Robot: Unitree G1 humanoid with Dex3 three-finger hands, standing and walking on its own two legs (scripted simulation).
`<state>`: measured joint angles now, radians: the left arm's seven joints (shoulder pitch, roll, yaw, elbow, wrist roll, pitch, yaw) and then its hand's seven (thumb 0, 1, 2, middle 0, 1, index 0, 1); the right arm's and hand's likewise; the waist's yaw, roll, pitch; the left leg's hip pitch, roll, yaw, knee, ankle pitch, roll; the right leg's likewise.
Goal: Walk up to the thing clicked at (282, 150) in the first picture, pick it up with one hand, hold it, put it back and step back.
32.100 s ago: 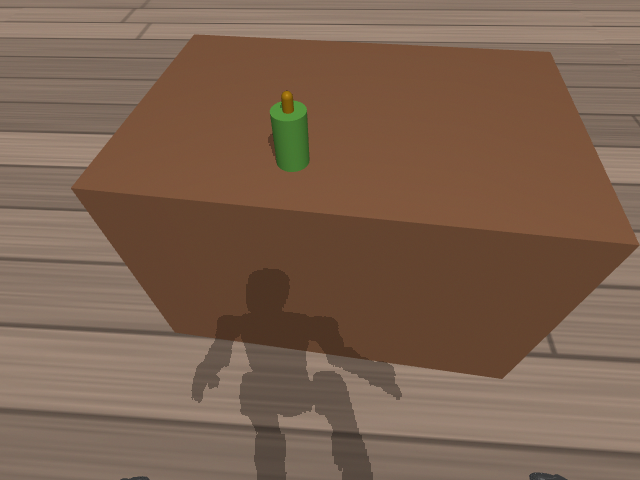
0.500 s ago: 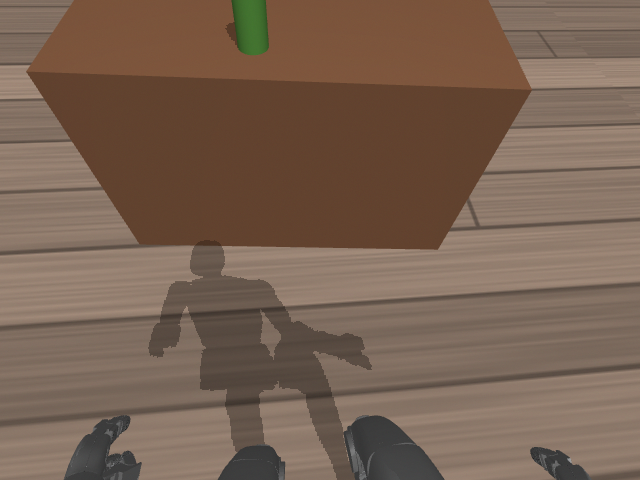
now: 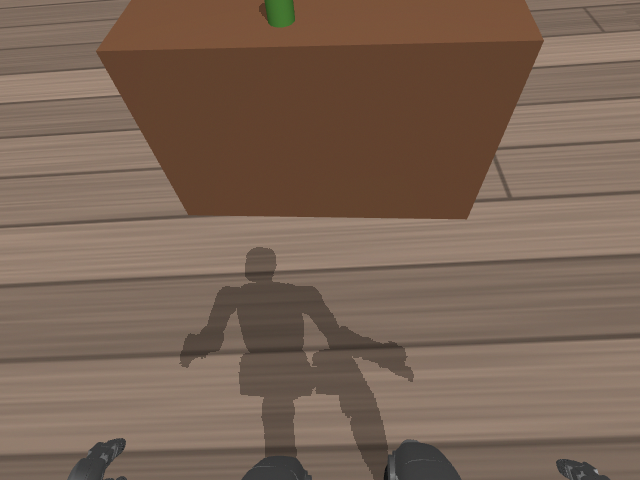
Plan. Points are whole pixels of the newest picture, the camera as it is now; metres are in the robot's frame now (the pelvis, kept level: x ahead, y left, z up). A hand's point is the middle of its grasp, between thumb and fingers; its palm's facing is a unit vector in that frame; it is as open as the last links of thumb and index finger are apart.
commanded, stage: step back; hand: left
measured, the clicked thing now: out of the picture +1.16 +0.15 +0.03
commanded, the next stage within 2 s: stand in 0.94 s
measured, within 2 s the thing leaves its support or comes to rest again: neither
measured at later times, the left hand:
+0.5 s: hand out of the picture +0.02 +0.27 -0.13, palm faces +0.03 -0.92 -0.38, open 7.4 cm
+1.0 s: hand (141, 455) +0.14 +0.29 -0.13, palm faces -0.01 -0.93 -0.36, open 7.4 cm
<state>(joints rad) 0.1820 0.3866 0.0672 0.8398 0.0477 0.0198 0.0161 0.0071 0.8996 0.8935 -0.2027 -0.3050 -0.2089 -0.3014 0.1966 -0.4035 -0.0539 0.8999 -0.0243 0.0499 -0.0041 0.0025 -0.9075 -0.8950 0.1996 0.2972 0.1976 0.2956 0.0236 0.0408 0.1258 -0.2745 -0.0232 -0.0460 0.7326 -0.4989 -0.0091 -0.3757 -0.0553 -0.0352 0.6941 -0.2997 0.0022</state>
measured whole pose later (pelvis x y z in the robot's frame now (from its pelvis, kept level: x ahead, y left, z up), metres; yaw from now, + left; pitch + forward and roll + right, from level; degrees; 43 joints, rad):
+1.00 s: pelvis +0.03 +0.03 +0.01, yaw -1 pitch -2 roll +0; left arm 0.09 0.35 0.02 1.03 0.00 0.00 0.00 0.01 0.90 0.89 -0.20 -0.30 -0.20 -0.30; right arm 0.11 -0.36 -0.03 1.05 -0.01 -0.02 0.00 0.00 -0.91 -0.89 0.20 0.30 0.20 0.30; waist 0.00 0.01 0.07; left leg -0.21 0.02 0.01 0.57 -0.33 -0.01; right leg -0.21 -0.04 -0.01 0.57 -0.33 0.03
